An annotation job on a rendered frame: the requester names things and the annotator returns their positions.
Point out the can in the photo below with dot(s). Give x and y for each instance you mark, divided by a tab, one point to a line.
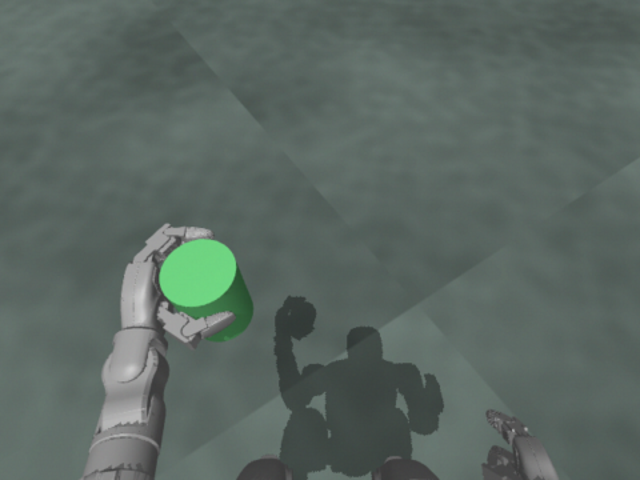
202	278

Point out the left robot arm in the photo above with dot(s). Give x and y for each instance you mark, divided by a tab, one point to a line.
128	436

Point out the left robot hand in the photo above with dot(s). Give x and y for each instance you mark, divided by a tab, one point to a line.
143	304

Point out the right robot hand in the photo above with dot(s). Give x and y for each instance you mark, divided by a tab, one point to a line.
529	460

